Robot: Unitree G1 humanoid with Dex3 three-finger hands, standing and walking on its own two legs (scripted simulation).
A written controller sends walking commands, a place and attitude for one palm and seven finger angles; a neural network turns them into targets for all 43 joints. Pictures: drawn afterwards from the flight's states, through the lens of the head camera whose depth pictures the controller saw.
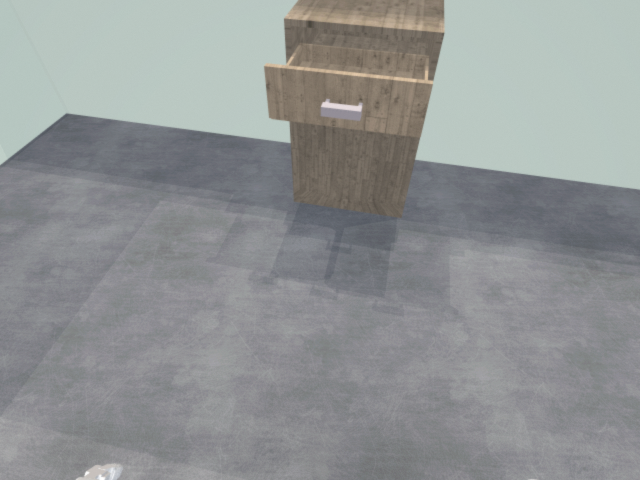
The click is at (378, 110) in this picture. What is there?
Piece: drawer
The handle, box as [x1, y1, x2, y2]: [321, 99, 362, 120]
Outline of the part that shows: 321,105 321,115 356,120 359,120 362,103 359,103 357,106 330,103 329,99 326,99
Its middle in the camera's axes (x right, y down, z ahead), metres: +0.06 -0.37 +1.08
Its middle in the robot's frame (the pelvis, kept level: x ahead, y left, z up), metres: +1.05 -0.01 -0.07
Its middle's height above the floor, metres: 0.70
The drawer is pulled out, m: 0.30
